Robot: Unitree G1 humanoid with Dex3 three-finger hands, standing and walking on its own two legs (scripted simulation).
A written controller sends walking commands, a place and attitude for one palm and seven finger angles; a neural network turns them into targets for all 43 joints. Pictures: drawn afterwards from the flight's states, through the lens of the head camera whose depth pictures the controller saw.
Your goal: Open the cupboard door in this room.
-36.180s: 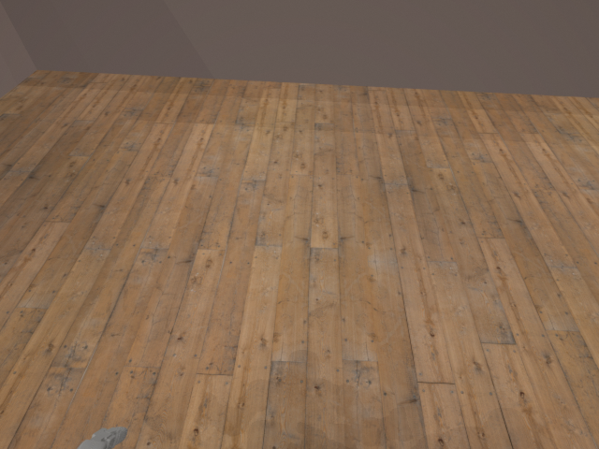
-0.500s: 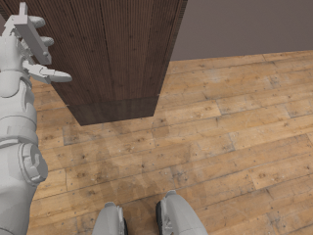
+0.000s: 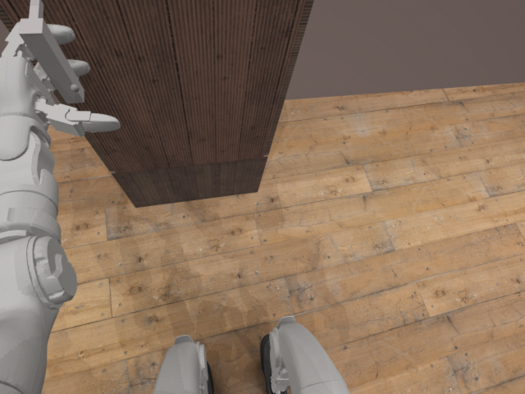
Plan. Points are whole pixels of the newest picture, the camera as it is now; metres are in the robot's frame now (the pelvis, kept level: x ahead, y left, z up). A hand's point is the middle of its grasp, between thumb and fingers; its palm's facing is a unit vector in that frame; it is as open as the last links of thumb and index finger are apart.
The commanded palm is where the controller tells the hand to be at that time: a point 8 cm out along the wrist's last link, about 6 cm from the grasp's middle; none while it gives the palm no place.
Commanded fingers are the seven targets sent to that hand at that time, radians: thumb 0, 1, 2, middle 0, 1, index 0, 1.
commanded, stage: close the thumb around the handle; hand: left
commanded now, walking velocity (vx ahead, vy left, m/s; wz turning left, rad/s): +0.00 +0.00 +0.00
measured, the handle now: (57, 53) +0.59 +0.23 +0.06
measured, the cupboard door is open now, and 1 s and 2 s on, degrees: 0 7 45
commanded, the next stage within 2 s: pull the door open along its arc in 0.56 s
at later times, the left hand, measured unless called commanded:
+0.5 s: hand (74, 87) +0.54 +0.20 +0.06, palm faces +0.07 -1.00 -0.01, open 5.9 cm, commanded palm +0.52 +0.23 +0.06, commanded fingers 0.00 0.90 0.90 -0.40 -1.35 -0.40 -1.35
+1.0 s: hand (80, 112) +0.50 +0.19 +0.06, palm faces +0.04 -1.00 -0.02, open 6.0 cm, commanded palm +0.44 +0.24 +0.06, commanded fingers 0.00 0.90 0.90 -0.40 -1.35 -0.40 -1.35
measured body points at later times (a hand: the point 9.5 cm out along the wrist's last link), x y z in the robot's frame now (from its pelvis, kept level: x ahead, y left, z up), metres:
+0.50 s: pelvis +0.00 +0.00 +0.00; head +0.17 +0.03 +0.42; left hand +0.53 +0.26 +0.06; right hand -0.01 -0.26 -0.10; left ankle -0.01 +0.10 -0.65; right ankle +0.03 -0.12 -0.65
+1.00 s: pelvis +0.01 +0.00 +0.02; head +0.16 +0.01 +0.44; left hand +0.49 +0.25 +0.06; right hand +0.02 -0.26 -0.10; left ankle -0.01 +0.10 -0.65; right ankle +0.03 -0.12 -0.65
